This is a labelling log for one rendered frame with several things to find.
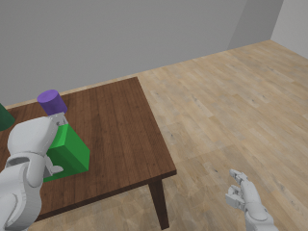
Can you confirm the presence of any sponge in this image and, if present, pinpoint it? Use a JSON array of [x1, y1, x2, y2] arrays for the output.
[[42, 123, 90, 183]]

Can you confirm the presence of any left robot forearm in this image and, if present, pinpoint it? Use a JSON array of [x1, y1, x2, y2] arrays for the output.
[[0, 152, 46, 231]]

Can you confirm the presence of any table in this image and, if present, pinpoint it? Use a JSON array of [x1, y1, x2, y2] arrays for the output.
[[0, 76, 177, 230]]

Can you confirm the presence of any right robot forearm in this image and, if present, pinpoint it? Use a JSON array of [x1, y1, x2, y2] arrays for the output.
[[244, 202, 279, 231]]

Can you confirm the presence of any robot right hand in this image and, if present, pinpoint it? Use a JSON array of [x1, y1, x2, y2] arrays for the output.
[[225, 168, 262, 211]]

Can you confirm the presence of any robot left hand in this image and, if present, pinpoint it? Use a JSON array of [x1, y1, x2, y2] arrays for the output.
[[7, 112, 68, 178]]

